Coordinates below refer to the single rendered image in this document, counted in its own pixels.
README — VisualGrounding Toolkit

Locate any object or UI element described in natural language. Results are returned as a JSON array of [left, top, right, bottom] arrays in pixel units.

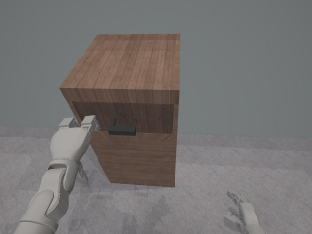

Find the robot right hand
[[223, 189, 261, 234]]

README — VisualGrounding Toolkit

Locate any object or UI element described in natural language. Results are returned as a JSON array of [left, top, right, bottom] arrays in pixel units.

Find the cabinet
[[59, 33, 180, 188]]

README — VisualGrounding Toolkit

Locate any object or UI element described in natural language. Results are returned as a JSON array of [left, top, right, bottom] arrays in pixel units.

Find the robot left forearm
[[13, 159, 79, 234]]

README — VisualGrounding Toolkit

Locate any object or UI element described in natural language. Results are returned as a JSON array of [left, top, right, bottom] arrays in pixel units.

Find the handle
[[108, 118, 137, 136]]

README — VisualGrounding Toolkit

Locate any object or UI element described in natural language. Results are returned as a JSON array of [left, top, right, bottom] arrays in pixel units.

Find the robot right forearm
[[243, 224, 267, 234]]

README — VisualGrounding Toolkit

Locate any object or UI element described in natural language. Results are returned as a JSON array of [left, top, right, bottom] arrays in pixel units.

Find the robot left hand
[[50, 115, 101, 184]]

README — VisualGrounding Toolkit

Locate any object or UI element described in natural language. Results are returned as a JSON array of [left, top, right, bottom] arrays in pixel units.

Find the drawer
[[73, 101, 174, 134]]

